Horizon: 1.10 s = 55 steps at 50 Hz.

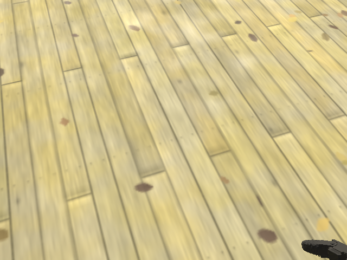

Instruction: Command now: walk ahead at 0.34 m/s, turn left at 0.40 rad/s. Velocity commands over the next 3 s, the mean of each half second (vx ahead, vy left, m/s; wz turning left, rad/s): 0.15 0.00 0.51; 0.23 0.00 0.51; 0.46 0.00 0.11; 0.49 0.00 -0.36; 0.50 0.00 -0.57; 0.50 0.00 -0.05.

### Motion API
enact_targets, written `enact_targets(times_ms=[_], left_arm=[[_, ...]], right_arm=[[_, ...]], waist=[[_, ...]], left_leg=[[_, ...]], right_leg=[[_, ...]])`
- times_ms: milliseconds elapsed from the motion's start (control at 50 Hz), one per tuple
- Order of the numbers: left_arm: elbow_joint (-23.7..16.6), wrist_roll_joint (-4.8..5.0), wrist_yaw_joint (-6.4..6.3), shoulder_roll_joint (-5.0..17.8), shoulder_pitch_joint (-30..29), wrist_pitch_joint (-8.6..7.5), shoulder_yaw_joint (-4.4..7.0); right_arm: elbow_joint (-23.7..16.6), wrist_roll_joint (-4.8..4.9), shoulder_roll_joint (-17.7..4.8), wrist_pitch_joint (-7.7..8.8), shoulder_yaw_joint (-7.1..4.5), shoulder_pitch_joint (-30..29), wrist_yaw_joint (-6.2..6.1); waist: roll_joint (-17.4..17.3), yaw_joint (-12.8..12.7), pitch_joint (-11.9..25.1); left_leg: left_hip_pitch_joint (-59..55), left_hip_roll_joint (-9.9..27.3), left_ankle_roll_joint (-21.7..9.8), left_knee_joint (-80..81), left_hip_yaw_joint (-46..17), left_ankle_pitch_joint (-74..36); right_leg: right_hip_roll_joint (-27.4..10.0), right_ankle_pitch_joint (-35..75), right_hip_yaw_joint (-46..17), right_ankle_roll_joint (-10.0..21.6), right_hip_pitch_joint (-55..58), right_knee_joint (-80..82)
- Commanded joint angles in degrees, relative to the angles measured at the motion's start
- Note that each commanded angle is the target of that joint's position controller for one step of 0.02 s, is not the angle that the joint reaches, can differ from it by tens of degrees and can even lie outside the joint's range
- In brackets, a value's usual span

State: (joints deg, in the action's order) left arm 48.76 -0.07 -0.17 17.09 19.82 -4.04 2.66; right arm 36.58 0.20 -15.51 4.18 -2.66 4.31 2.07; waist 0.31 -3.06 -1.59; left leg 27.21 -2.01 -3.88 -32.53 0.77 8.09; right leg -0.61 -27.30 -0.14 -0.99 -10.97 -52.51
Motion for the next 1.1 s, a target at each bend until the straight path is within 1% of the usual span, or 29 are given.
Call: enact_targets(times_ms=[20, 40, 60, 120, 220, 320, 360, 400, 420, 440, 460, 480, 500, 520, 540, 580, 620, 680, 760, 820, 840, 860, 880, 900, 920, 940, 980, 1040, 1100], left_arm=[[-7.10, 0.87, 0.42, 7.67, -2.34, -2.77, 0.92], [-7.62, -0.07, -0.01, 7.45, -4.46, -2.39, 1.08], [-8.07, -0.75, -0.47, 7.71, -4.77, -1.59, 1.52], [-8.29, -0.85, -1.25, 5.39, -2.87, 0.54, 1.25], [-10.28, -0.96, -1.60, 4.09, -9.78, 1.65, 0.89], [-12.58, -0.17, -0.78, 4.58, -16.92, 1.61, 1.04], [-12.81, -0.06, -0.52, 5.32, -16.75, 1.12, 1.45], [-12.20, 0.03, -0.35, 5.70, -13.88, 0.39, 1.97], [-11.90, -0.44, -0.58, 7.21, -12.06, 0.09, 2.46], [-12.55, -1.32, -1.17, 10.71, -10.77, 0.38, 3.13], [-11.34, -2.70, -1.06, 11.72, -9.27, 1.33, 3.52], [-12.08, -1.42, -1.01, 8.80, -9.51, 1.52, 3.09], [-12.81, -1.25, -1.17, 5.98, -11.02, 1.68, 2.33], [-13.30, -1.10, -1.25, 4.97, -13.17, 2.10, 2.00], [-13.45, -0.59, -1.42, 4.75, -14.68, 2.49, 1.86], [-13.12, -1.08, -1.72, 5.69, -15.26, 3.18, 2.06], [-12.45, -1.11, -2.06, 6.38, -13.27, 3.63, 2.52], [-11.80, -0.03, -2.05, 8.72, -11.90, 3.61, 3.49], [-11.20, 1.18, -0.75, 10.98, -12.18, 2.61, 4.43], [-10.08, 2.22, -0.07, 9.43, -12.54, 2.53, 4.01], [-9.60, 1.65, 0.27, 6.28, -12.06, 2.41, 3.05], [-11.03, -0.17, 1.23, 0.85, -14.15, 1.96, 1.19], [-14.46, 0.31, 1.24, 2.49, -16.93, 0.81, 1.73], [-14.80, 2.02, 1.31, 6.84, -19.48, -0.35, 2.70], [-13.99, 2.52, 1.63, 8.22, -17.88, -0.86, 3.21], [-12.14, 1.42, 1.67, 7.90, -16.16, -1.09, 3.28], [-10.79, 0.04, 1.88, 7.29, -15.19, -1.25, 3.32], [-10.36, 0.29, 2.15, 4.67, -15.88, -1.01, 2.47], [-11.40, 0.80, 2.54, 2.85, -20.06, -0.98, 1.56]], right_arm=[[-1.19, 0.01, -9.45, -0.35, -3.01, 12.48, -0.64], [-1.64, 0.26, -8.63, -0.59, -2.85, 9.67, -0.61], [-2.19, 0.19, -8.05, -0.74, -2.63, 7.65, -0.70], [-2.11, -0.55, -9.80, -1.01, -3.26, 6.09, -1.16], [-0.62, 0.71, -10.93, -2.82, -3.69, 8.21, -3.10], [-0.25, 0.70, -11.36, -4.84, -3.88, 9.99, -4.11], [-0.70, 0.80, -11.01, -5.34, -3.80, 9.52, -4.23], [-1.75, 1.19, -10.33, -5.64, -3.54, 6.97, -4.46], [-2.42, 1.00, -8.72, -5.62, -3.05, 7.05, -4.50], [-2.77, -0.13, -5.20, -5.49, -2.07, 10.30, -4.40], [-3.64, 0.58, -6.22, -5.25, -2.31, 14.44, -4.40], [-2.02, -0.07, -11.34, -5.08, -3.61, 16.37, -4.24], [-1.07, 0.66, -13.41, -5.67, -4.58, 14.10, -4.20], [-0.32, 0.93, -12.58, -6.68, -4.75, 13.45, -4.47], [-0.77, 0.85, -11.74, -7.47, -4.64, 12.50, -4.57], [-1.73, 1.20, -8.22, -7.99, -3.72, 11.30, -4.16], [-3.13, 1.24, -6.66, -7.76, -3.15, 9.01, -3.89], [-5.04, 0.85, -5.99, -7.09, -2.52, 5.73, -2.65], [-4.37, 0.72, -7.22, -6.11, -2.86, 7.01, -1.29], [-0.73, 0.79, -6.23, -5.58, -3.12, 13.82, -0.87], [1.58, 1.02, -6.76, -5.32, -3.58, 19.18, -1.20], [2.54, 0.90, -10.34, -4.87, -4.37, 24.99, -1.98], [0.63, 0.03, -17.26, -3.67, -5.26, 23.57, -1.67], [0.16, -0.59, -13.74, -2.24, -4.47, 21.79, -1.56], [0.12, -0.51, -10.97, -1.22, -3.36, 18.77, -1.66], [-0.19, -0.25, -9.09, -0.74, -2.67, 16.84, -1.70], [-0.17, -0.18, -8.29, -0.66, -2.08, 15.55, -2.06], [1.22, -0.21, -8.26, -0.41, -2.04, 17.80, -2.62], [2.99, -0.11, -8.49, -0.40, -2.03, 19.84, -2.92]], waist=[[-5.53, 6.42, 12.81], [-1.11, 4.94, 8.76], [-1.12, 3.05, 7.29], [-4.27, 0.38, 7.53], [-5.13, 2.06, 9.13], [-6.81, 4.30, 7.96], [-7.87, 3.95, 7.58], [-8.82, 1.48, 7.05], [-7.20, 1.22, 8.22], [3.23, 3.06, 11.83], [17.20, 5.16, 12.28], [12.84, 4.36, 12.10], [8.21, 3.72, 9.98], [5.31, 4.33, 8.42], [5.51, 4.35, 6.84], [7.43, 4.30, 5.02], [9.05, 2.57, 6.42], [10.52, 0.77, 6.99], [9.94, 1.69, 5.40], [7.12, 5.38, 4.60], [3.05, 7.28, 5.16], [-10.66, 9.21, 5.06], [-16.28, 8.36, 1.22], [-11.58, 9.21, -1.25], [-11.27, 6.99, -3.92], [-9.34, 5.92, -3.54], [-8.00, 4.97, -2.55], [-6.00, 5.17, -0.87], [-6.36, 6.63, -2.30]], left_leg=[[-36.41, 18.60, -14.75, 9.36, -25.86, -31.88], [-28.82, 16.08, -13.12, 10.54, -21.25, -34.45], [-22.97, 14.33, -12.02, 12.15, -18.82, -35.05], [-14.46, 11.97, -12.67, 14.05, -15.59, -39.86], [-13.28, 9.30, -9.66, 12.17, -15.28, -32.43], [-16.27, 9.44, -8.19, 9.41, -21.83, -21.33], [-17.81, 9.23, -7.62, 7.35, -25.43, -18.92], [-17.73, 7.03, -5.43, 4.12, -27.20, -16.05], [-14.57, 4.62, -3.19, 0.52, -26.09, -10.13], [-7.37, -0.83, 0.01, -11.52, -18.85, 9.94], [5.17, -7.30, 3.26, -21.35, -11.71, 34.00], [7.74, -2.97, 5.94, -32.15, -11.13, 31.68], [8.25, -1.52, 7.24, -36.78, -10.34, 27.12], [8.12, -0.59, 8.30, -38.37, -9.36, 23.72], [8.30, 0.23, 9.00, -39.07, -8.69, 20.96], [5.63, 0.57, 9.58, -35.63, -4.96, 17.15], [5.76, 1.72, 9.62, -29.90, -2.94, 15.48], [2.84, 4.12, 7.83, -20.34, -1.08, 14.58], [-6.39, 3.75, 3.80, -8.92, 2.35, 13.56], [-19.08, 1.26, 0.37, 3.86, 5.15, 8.62], [-27.44, 1.10, -1.12, 6.92, 2.94, 10.77], [-35.32, 13.94, -5.27, 14.43, -16.68, 17.96], [-33.15, 24.34, -14.90, 21.56, -39.67, 28.76], [-29.92, 24.29, -15.82, 24.52, -39.19, 32.51], [-29.10, 22.05, -13.54, 24.11, -33.56, 28.82], [-28.64, 19.18, -11.25, 23.20, -27.88, 21.88], [-27.45, 15.56, -8.54, 23.75, -19.80, 8.09], [-28.15, 13.39, -7.40, 23.54, -12.65, -6.45], [-26.44, 12.06, -6.35, 24.12, -8.72, -8.97]], right_leg=[[-1.75, -1.02, -4.37, -0.44, -31.09, -23.47], [-3.17, 1.71, -3.65, -0.81, -29.94, -19.49], [-4.37, 3.74, -3.84, -1.08, -26.67, -15.98], [-2.92, 7.38, -3.02, -2.91, -21.06, -10.43], [-0.29, 17.52, -3.82, -4.09, -19.97, 2.61], [2.18, 17.19, -5.78, -3.79, -18.48, 13.13], [3.00, 14.74, -6.39, -3.02, -16.17, 17.76], [2.69, 20.49, -5.67, -1.27, -9.68, 28.24], [-1.79, 29.18, -7.44, 0.62, -2.20, 32.03], [-14.37, 46.94, -17.07, 5.66, 7.94, 30.32], [-24.32, 57.38, -31.25, 16.65, 13.30, 30.62], [-25.42, 53.14, -32.24, 18.87, 12.09, 31.16], [-21.33, 49.05, -24.60, 16.52, 9.48, 30.42], [-17.56, 43.94, -19.17, 14.05, 6.91, 30.56], [-16.21, 40.40, -16.43, 13.28, 4.55, 31.40], [-12.69, 37.78, -10.02, 12.67, 0.61, 33.71], [-13.16, 31.79, -8.16, 13.44, 3.18, 35.39], [-14.96, 12.50, -8.52, 13.44, 2.99, 39.16], [-16.36, 4.47, -6.12, 12.08, -1.57, 40.84], [-14.38, -1.47, -1.95, 9.23, -7.78, 35.24], [-11.52, -3.01, 1.63, 6.76, -13.59, 27.54], [-5.58, -5.31, 8.26, 1.40, -26.14, 5.72], [0.58, -7.78, 3.52, 0.39, -41.94, -5.11], [-3.12, -3.19, -2.16, 1.56, -43.63, -9.79], [-4.72, 3.99, -2.79, 2.37, -44.61, -9.30], [-5.74, 8.91, -2.67, 2.15, -42.67, -8.07], [-5.76, 17.06, -1.79, 0.93, -38.29, -4.64], [-4.44, 25.20, -0.27, -0.65, -35.52, 0.92], [-3.13, 31.17, 0.60, -0.99, -31.94, 10.23]])
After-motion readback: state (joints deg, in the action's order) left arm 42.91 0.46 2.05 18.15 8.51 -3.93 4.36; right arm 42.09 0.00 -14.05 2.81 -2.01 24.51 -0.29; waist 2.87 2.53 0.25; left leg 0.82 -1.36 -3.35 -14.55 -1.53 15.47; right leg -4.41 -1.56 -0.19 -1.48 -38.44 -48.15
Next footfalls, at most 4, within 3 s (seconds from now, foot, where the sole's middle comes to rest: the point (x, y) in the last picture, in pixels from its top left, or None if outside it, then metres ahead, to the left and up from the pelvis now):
0.42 right None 0.28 -0.10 -0.76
0.86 left None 0.13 0.13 -0.76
1.34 right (147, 227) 0.56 0.15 -0.76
1.82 left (63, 198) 0.66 0.50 -0.76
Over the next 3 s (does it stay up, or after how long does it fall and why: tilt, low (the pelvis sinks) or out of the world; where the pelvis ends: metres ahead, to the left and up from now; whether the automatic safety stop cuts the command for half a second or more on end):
stays up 1.21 0.45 0.01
